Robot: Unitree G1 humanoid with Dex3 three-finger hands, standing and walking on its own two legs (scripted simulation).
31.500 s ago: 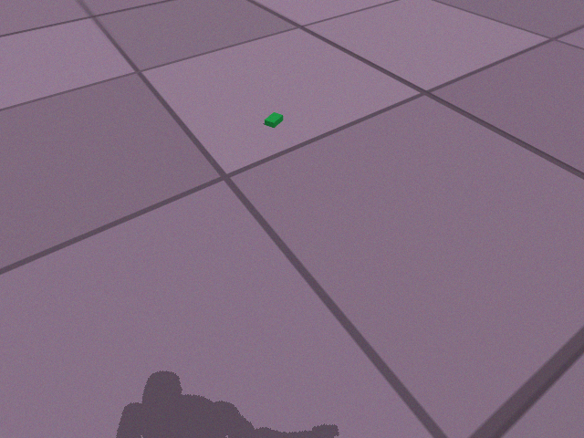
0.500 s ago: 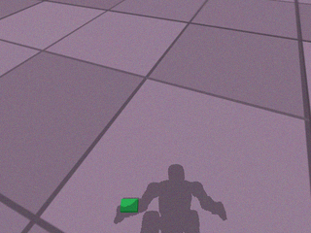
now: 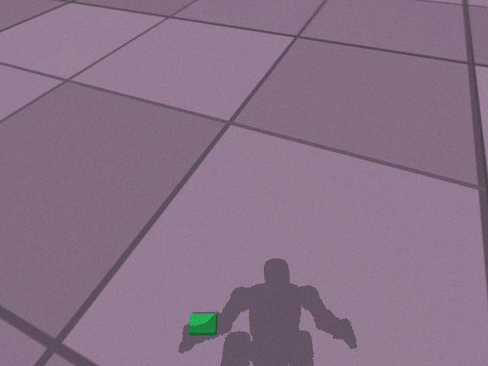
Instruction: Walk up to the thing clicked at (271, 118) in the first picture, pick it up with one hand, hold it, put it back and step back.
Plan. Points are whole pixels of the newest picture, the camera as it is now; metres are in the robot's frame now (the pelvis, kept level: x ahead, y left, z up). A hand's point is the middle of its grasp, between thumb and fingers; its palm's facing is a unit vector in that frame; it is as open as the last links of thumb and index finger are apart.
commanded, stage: stand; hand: left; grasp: from above
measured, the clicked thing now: (203, 324) +0.44 +0.20 -0.76
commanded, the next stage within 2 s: rise first in 0.62 s
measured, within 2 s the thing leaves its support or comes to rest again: neither
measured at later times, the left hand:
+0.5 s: hand out of the picture +0.08 +0.25 -0.16, palm faces -0.01 -0.94 -0.35, open 7.4 cm
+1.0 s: hand out of the picture +0.16 +0.25 -0.17, palm faces -0.04 -0.94 -0.34, open 9.5 cm
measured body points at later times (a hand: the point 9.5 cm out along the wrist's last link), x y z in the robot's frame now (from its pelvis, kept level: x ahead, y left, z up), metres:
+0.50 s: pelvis +0.01 +0.00 +0.00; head +0.02 +0.00 +0.45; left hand +0.08 +0.30 -0.13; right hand +0.08 -0.30 -0.13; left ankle -0.01 +0.14 -0.75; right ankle -0.02 -0.13 -0.75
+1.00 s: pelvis -0.01 +0.00 -0.03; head +0.05 +0.00 +0.42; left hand +0.16 +0.30 -0.15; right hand +0.08 -0.27 -0.15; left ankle -0.01 +0.14 -0.75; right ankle -0.02 -0.13 -0.75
